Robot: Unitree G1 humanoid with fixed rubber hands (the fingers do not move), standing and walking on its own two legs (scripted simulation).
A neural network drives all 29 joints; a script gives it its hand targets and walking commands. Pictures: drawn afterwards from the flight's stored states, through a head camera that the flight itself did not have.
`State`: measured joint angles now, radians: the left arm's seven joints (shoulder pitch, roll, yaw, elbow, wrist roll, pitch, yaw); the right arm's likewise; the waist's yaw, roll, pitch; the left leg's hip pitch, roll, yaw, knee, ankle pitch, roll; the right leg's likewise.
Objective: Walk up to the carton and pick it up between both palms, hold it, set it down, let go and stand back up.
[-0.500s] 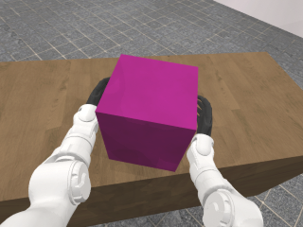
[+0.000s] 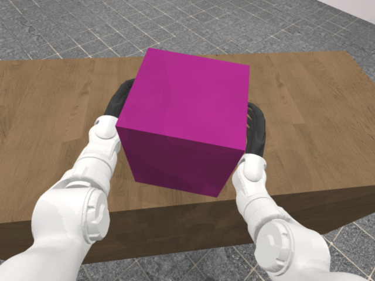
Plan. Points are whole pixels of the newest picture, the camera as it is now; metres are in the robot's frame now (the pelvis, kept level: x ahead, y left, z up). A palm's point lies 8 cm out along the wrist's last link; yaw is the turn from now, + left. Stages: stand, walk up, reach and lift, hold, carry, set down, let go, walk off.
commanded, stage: reach and lift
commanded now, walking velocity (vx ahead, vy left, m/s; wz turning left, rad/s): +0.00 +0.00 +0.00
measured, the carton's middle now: (186, 130) +0.45 -0.03 +0.05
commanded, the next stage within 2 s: hold in 1.92 s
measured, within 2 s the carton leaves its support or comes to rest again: leaves its support in 0.48 s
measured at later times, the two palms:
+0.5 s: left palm (126, 112) +0.48 +0.09 +0.08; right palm (261, 141) +0.39 -0.19 +0.06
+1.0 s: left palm (84, 86) +0.45 +0.15 +0.19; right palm (258, 97) +0.41 -0.15 +0.18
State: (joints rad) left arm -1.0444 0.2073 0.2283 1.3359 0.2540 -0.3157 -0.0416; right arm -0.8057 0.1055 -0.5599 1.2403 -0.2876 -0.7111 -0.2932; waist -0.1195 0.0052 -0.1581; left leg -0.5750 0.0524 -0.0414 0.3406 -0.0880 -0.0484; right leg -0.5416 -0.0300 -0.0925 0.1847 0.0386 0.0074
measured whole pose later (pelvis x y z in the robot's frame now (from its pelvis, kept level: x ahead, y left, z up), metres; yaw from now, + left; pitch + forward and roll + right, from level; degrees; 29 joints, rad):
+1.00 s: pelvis +0.04 +0.03 +0.01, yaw -2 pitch -3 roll -2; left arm -0.72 0.06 0.25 0.50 0.15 0.38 0.03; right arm -0.69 -0.06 -0.03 0.68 0.16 0.05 -0.24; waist -0.10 0.00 -0.02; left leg -0.08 0.03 -0.02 0.37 -0.24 -0.01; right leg -0.07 -0.04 -0.03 0.21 -0.09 0.06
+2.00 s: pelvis +0.03 +0.02 +0.01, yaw +0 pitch -3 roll -2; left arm -0.72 0.05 0.23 0.35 0.16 0.62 0.08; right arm -0.80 -0.09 -0.06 0.62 0.25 0.31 -0.20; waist -0.11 -0.01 -0.08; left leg -0.14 0.03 -0.06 0.41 -0.23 -0.03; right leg -0.12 -0.03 -0.05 0.27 -0.10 0.04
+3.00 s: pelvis +0.02 +0.01 +0.00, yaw -1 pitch -5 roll -2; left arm -0.83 0.04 0.33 0.37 0.21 0.83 0.03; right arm -0.98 -0.15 0.00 0.71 0.33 0.54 -0.25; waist -0.09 0.03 -0.13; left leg -0.09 0.04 -0.07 0.42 -0.24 -0.04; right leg -0.09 -0.01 -0.02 0.30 -0.12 0.03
